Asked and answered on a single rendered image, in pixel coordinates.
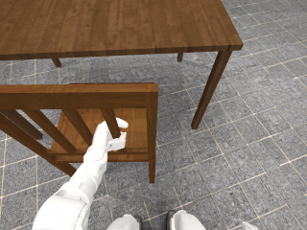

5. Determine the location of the robot right thigh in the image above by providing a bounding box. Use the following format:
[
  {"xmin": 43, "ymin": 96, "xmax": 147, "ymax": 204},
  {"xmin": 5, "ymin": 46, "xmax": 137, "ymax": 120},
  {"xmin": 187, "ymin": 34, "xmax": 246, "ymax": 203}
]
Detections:
[{"xmin": 170, "ymin": 213, "xmax": 206, "ymax": 230}]

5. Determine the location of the robot left hand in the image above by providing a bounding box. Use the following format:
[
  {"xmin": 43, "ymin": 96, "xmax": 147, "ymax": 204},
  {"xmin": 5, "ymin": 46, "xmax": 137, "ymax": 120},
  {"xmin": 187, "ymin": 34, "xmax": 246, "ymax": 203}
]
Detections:
[{"xmin": 92, "ymin": 118, "xmax": 129, "ymax": 151}]

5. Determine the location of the robot left thigh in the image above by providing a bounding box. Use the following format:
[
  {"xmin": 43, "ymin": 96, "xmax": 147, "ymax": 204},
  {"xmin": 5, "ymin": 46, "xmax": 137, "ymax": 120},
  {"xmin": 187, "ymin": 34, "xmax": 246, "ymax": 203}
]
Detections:
[{"xmin": 107, "ymin": 217, "xmax": 140, "ymax": 230}]

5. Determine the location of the chair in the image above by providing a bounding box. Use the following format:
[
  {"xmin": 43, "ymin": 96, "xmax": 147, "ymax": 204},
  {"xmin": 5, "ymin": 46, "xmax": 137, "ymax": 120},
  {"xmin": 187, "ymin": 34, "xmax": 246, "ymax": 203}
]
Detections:
[{"xmin": 0, "ymin": 82, "xmax": 158, "ymax": 184}]

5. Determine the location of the robot left upper arm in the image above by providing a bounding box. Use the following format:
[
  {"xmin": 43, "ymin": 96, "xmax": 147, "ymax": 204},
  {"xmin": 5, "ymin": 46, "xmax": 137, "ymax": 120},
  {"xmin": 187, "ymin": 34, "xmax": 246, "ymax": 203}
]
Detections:
[{"xmin": 34, "ymin": 195, "xmax": 90, "ymax": 230}]

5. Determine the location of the table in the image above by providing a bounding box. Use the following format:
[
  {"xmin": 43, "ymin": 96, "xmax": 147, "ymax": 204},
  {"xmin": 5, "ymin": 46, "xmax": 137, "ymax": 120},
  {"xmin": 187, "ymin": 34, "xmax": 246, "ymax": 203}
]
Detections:
[{"xmin": 0, "ymin": 0, "xmax": 244, "ymax": 140}]

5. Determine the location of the robot left forearm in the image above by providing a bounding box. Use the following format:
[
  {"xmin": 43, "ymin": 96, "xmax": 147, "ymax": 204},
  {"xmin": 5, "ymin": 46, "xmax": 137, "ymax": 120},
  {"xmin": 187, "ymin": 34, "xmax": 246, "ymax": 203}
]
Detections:
[{"xmin": 32, "ymin": 144, "xmax": 108, "ymax": 230}]

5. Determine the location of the robot thigh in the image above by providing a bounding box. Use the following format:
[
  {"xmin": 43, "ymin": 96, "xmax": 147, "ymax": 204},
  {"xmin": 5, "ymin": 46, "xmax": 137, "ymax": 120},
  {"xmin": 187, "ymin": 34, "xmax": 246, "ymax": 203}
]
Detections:
[
  {"xmin": 170, "ymin": 213, "xmax": 206, "ymax": 230},
  {"xmin": 107, "ymin": 217, "xmax": 140, "ymax": 230}
]

